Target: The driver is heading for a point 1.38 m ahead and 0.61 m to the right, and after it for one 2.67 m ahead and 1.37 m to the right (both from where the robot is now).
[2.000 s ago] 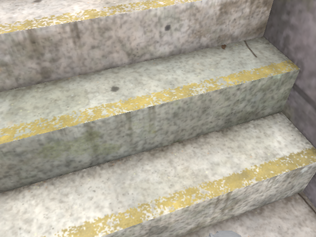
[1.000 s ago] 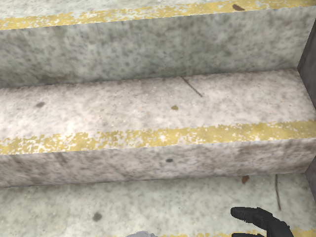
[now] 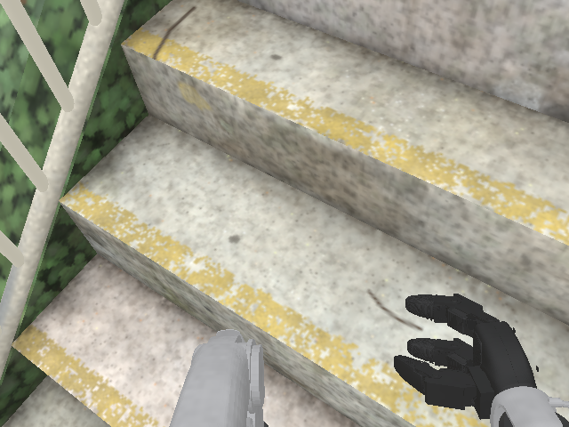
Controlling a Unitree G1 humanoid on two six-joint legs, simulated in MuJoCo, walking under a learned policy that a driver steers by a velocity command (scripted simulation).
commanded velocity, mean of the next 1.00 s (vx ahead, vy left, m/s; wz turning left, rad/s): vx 0.08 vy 0.00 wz -0.45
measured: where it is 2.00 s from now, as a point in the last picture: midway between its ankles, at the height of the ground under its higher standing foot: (548, 365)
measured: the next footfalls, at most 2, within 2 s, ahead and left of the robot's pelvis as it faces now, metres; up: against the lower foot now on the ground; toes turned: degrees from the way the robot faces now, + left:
left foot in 0.06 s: +0.28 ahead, +0.13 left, +0.19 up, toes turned +6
right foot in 0.58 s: +0.16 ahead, -0.12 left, +0.19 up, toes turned -23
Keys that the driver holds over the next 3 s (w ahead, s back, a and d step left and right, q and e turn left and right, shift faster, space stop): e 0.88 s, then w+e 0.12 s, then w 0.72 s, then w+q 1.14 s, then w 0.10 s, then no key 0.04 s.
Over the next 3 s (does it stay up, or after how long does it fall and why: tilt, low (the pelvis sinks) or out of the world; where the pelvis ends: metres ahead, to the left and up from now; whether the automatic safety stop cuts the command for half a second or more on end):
stays up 0.87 -0.46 0.78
